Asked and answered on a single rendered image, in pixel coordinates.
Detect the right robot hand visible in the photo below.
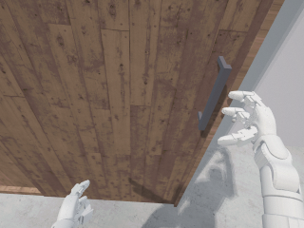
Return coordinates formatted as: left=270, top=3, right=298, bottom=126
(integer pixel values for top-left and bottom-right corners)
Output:
left=217, top=90, right=277, bottom=148

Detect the handle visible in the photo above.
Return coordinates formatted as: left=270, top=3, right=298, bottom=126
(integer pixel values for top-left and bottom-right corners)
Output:
left=197, top=56, right=232, bottom=131

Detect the left robot hand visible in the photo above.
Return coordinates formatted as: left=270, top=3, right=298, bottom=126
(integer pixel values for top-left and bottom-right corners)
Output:
left=56, top=180, right=93, bottom=228

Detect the right robot forearm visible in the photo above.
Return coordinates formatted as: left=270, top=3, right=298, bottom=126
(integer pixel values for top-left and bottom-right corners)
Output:
left=252, top=134, right=304, bottom=228

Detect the wardrobe door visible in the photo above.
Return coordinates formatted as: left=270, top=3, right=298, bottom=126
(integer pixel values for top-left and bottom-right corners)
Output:
left=0, top=148, right=36, bottom=188
left=0, top=0, right=273, bottom=204

